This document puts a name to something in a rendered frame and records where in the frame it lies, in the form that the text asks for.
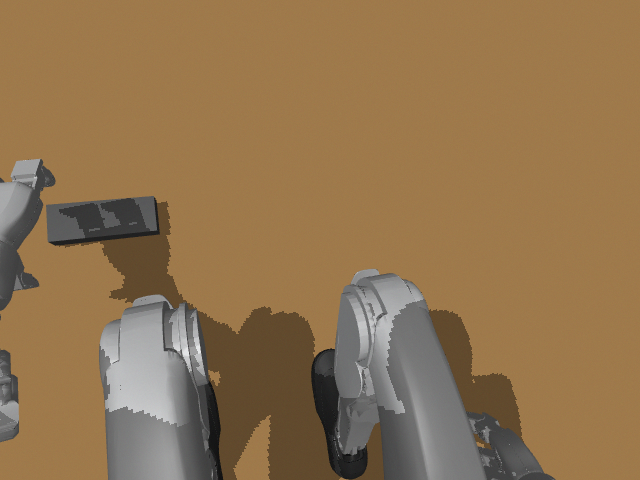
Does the left robot foot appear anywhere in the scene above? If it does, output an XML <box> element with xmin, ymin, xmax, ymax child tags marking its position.
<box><xmin>204</xmin><ymin>381</ymin><xmax>223</xmax><ymax>480</ymax></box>

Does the left robot arm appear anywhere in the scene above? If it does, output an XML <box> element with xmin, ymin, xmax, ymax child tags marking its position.
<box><xmin>0</xmin><ymin>241</ymin><xmax>20</xmax><ymax>442</ymax></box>

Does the right robot hand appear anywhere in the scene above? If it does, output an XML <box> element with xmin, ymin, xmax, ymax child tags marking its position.
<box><xmin>466</xmin><ymin>411</ymin><xmax>544</xmax><ymax>480</ymax></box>

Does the small box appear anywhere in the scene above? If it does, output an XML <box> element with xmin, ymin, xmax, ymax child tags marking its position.
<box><xmin>46</xmin><ymin>196</ymin><xmax>160</xmax><ymax>246</ymax></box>

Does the right robot foot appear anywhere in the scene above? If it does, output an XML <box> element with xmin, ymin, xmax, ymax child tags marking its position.
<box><xmin>311</xmin><ymin>349</ymin><xmax>368</xmax><ymax>480</ymax></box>

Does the left robot hand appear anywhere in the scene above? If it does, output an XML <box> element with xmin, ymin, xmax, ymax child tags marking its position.
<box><xmin>0</xmin><ymin>159</ymin><xmax>55</xmax><ymax>291</ymax></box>

